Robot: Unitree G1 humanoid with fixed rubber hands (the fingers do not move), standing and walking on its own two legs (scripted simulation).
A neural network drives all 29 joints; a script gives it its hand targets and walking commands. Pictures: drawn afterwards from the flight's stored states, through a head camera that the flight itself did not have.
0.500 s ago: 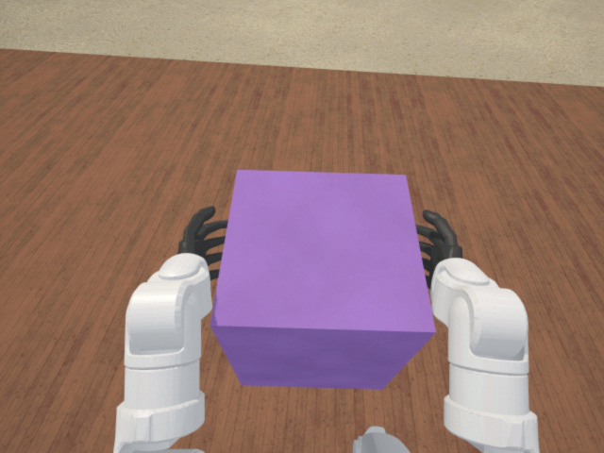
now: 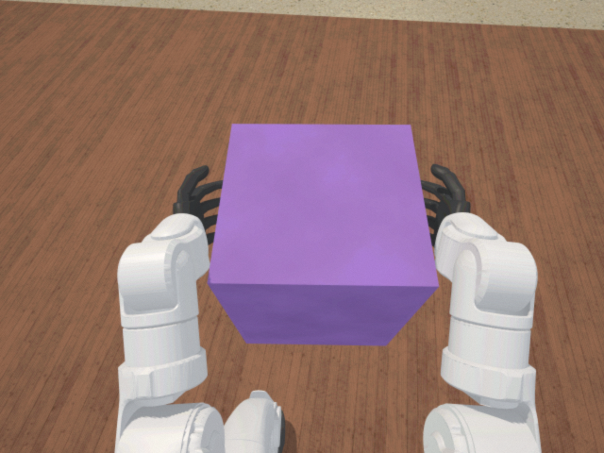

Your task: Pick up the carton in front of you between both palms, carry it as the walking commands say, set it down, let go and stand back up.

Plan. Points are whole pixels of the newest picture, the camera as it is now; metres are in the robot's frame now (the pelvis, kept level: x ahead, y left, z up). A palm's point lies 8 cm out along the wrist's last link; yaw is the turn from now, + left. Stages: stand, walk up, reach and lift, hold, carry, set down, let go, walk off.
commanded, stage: carry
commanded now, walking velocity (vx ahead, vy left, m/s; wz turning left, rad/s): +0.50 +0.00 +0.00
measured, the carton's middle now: (318, 248) +0.37 +0.02 +0.02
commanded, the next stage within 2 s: none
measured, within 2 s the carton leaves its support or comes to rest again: neither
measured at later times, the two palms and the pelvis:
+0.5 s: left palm (248, 56) +0.71 +0.14 +0.07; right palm (431, 54) +0.70 -0.15 +0.08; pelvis +0.35 +0.01 -0.03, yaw +0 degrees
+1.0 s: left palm out of the picture +1.01 +0.15 +0.06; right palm out of the picture +1.02 -0.15 +0.05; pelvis +0.66 -0.01 -0.05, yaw +0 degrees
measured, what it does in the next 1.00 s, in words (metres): goes down: left foot, then right foot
